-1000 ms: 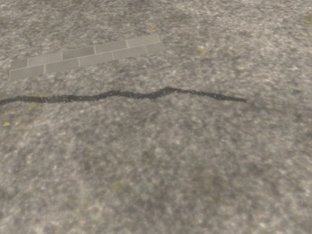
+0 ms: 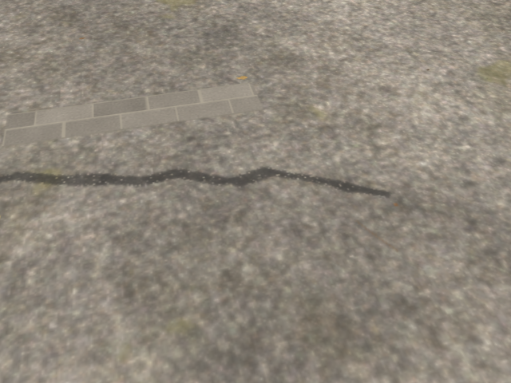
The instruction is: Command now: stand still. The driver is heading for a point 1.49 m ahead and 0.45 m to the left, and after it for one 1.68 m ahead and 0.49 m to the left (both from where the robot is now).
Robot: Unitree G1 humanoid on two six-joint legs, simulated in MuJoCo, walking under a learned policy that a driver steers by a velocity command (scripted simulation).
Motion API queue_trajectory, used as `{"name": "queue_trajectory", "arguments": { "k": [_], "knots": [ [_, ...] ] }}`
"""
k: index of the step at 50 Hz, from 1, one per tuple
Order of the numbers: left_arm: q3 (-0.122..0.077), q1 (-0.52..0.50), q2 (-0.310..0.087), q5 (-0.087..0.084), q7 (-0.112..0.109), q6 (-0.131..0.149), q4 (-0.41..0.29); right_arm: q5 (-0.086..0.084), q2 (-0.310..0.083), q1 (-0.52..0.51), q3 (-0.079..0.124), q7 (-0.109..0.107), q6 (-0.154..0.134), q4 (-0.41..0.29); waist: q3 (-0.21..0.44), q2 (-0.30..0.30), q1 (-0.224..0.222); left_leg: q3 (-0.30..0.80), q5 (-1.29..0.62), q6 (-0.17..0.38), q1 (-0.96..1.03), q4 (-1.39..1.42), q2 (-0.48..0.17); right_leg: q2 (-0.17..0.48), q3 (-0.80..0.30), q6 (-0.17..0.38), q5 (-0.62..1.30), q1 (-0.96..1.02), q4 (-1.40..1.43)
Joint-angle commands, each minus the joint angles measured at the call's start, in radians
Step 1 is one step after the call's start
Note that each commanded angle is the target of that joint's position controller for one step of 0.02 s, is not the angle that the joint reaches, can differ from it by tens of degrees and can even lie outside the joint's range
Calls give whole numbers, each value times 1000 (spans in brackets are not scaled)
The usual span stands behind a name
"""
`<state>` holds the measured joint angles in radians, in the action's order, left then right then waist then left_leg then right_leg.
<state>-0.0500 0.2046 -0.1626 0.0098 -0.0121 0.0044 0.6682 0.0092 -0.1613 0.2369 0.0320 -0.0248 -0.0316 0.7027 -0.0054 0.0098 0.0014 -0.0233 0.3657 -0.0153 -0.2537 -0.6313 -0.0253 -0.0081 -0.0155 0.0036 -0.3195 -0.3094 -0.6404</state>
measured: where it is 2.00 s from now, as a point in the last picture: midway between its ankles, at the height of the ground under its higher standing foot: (235, 277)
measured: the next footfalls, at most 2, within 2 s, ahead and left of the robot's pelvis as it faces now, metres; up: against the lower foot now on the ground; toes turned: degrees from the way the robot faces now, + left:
left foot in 0.78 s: +0.39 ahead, +0.15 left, +0.00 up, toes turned +3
right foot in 1.34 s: +0.67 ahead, -0.09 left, +0.00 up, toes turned +3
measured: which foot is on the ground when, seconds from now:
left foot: down 0.00-0.38, up 0.40-0.76, down 0.78-1.00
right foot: down 0.00-0.78, up 0.80-1.00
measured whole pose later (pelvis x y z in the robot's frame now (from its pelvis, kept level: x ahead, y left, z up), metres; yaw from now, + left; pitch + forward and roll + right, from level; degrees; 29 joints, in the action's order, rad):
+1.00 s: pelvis +0.33 +0.07 +0.02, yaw +1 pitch +2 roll +1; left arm -0.05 0.23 -0.29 -0.01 -0.02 0.06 0.71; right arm 0.01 -0.26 0.33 0.05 0.03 -0.09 0.79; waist 0.00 0.05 0.03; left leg -0.07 0.15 0.08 -0.25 -0.37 0.06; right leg 0.11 -0.04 0.01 -0.22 -0.64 -1.17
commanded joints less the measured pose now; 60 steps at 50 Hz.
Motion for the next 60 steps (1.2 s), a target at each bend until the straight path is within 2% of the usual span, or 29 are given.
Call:
{"name": "queue_trajectory", "arguments": {
  "k": [1,6,9,12,15,17,18,19,20,21,22,24,27,29,31,33,35,37,38,39,40,41,42,43,44,46,49,55,60],
  "knots": [
    [-20,-26,-78,-2,-2,16,-69,0,-80,-12,21,-2,-15,-67,34,-6,-2,44,-145,16,-55,111,-29,46,-67,22,192,62,95],
    [-20,-23,-77,-2,-4,17,-57,-1,-78,-3,21,-3,-15,-60,31,-6,-1,45,-150,18,-54,111,-27,45,-65,20,196,62,93],
    [-31,23,-102,-14,-5,12,-38,-11,-108,39,32,-5,-6,-46,5,-29,0,49,195,59,-89,131,-8,2,-28,41,-191,12,73],
    [-24,21,-100,-27,-2,43,-41,-27,-139,63,37,-8,-19,-44,-102,-81,11,179,403,134,-115,203,-76,-4,-14,54,-295,-127,8],
    [-16,9,-81,-40,15,90,-45,-37,-187,96,48,3,-39,-27,-114,-172,9,415,430,238,-42,303,-228,-7,36,55,-145,-199,-122],
    [-18,48,-93,-40,23,104,-30,-38,-177,59,44,11,-46,-34,-107,-154,-21,377,274,228,-82,245,-214,3,18,83,-119,-111,-49],
    [-25,119,-107,-34,27,108,-7,-38,-153,9,34,17,-51,-53,-88,-107,-56,269,155,185,-149,153,-146,12,-19,102,-100,3,25],
    [-49,220,-172,-27,25,115,18,-40,-116,-44,23,20,-65,-83,-56,62,-91,87,-28,101,-285,-100,-12,91,-206,153,-52,175,147],
    [-81,360,-272,-18,32,112,43,-40,-119,-74,25,13,-86,-107,-5,323,-138,-16,-21,25,-524,-456,71,263,-561,276,39,400,296],
    [-67,393,-245,-12,33,111,36,-46,-159,-103,33,7,-95,-116,-2,272,-145,82,183,25,-702,-650,56,368,-740,351,129,482,358],
    [-55,366,-219,-9,31,112,27,-59,-158,-123,35,10,-95,-120,-31,139,-119,104,166,41,-794,-765,14,376,-690,351,172,506,334],
    [-34,313,-182,-9,22,95,26,-45,-114,-147,17,24,-86,-129,-47,20,-79,91,61,51,-851,-788,-45,335,-508,304,215,466,343],
    [-5,249,-123,-6,6,72,40,-36,-88,-126,7,56,-66,-117,-76,57,-27,50,-87,23,-730,-622,-93,236,-291,224,209,298,440],
    [-9,216,-155,-9,-9,67,41,-20,-80,-174,-6,62,-67,-124,-82,38,-28,6,-234,11,-581,-395,-83,174,-155,188,265,178,473],
    [-20,237,-205,-22,-18,72,58,-23,-69,-253,-15,63,-73,-139,-69,66,-52,-29,-359,6,-384,-157,-42,145,-83,168,280,101,509],
    [-33,266,-255,-34,-14,81,79,-37,-111,-281,-5,63,-73,-151,-67,94,-57,-21,-370,16,-319,-50,-21,191,-100,169,280,163,514],
    [-37,263,-260,-41,-4,78,90,-42,-154,-275,11,64,-73,-154,-65,101,-41,-12,-340,51,-302,35,-8,228,-105,154,403,268,453],
    [-45,249,-274,-33,0,67,96,-33,-207,-169,41,58,-71,-131,14,110,29,-54,-304,100,-137,65,43,214,-66,122,735,309,277],
    [-40,248,-259,-25,-2,63,93,-29,-240,-15,61,49,-63,-88,102,96,100,-67,-294,127,69,71,62,176,-32,98,820,249,88],
    [-25,245,-220,-3,-4,65,65,-20,-306,174,81,35,-55,-56,238,4,171,128,-301,183,388,26,-112,128,-9,62,549,18,-234],
    [20,397,-58,-11,-1,81,46,2,-399,215,85,46,-58,-39,403,-359,72,650,-91,345,661,189,-365,-58,-40,-1,-220,-303,-623],
    [-3,359,-165,-44,4,99,71,-9,-300,217,69,51,-56,-40,417,-303,117,857,128,364,631,364,-371,-35,-154,2,-217,-425,-772],
    [-20,222,-224,-68,5,103,33,-17,-257,140,55,47,-55,-37,217,-206,104,698,148,311,482,378,-341,24,-104,7,-128,-506,-801],
    [-15,141,-226,-55,0,105,9,-20,-230,64,45,46,-53,-39,134,-85,71,549,63,279,309,383,-304,83,-77,15,-19,-467,-749],
    [-18,114,-216,-34,-4,98,7,-8,-212,11,39,51,-58,-40,82,-47,33,450,-41,262,166,400,-255,115,-67,18,35,-408,-689],
    [-17,160,-186,-24,-2,74,16,5,-186,-31,35,53,-73,-31,63,-97,-31,331,-103,256,25,453,-196,149,-78,21,81,-306,-624],
    [-13,131,-167,-15,-6,51,10,-4,-200,-10,38,51,-88,5,18,-68,-45,242,-175,282,-36,504,-183,160,-66,1,135,-338,-533],
    [-1,-74,-149,-13,5,70,-37,-17,-256,85,49,32,-68,53,-29,-37,27,153,-269,254,73,520,-173,147,-40,-21,384,-416,-167],
    [7,-242,-141,-24,33,91,-85,-29,-267,181,47,31,-45,98,-61,-44,102,145,-290,237,176,457,-188,101,-5,-17,385,-383,34]
  ]
}}
Velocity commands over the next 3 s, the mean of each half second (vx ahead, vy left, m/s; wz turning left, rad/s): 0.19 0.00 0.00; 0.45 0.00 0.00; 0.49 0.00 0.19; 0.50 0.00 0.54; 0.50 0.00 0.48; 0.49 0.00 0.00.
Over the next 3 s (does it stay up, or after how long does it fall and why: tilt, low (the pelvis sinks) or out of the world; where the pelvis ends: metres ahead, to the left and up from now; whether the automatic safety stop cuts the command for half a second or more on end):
stays up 1.26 0.45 0.01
